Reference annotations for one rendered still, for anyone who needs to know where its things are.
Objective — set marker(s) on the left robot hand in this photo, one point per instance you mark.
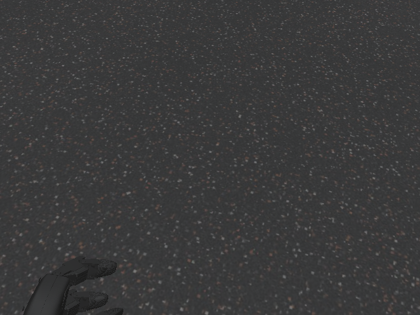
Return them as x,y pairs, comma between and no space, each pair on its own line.
53,297

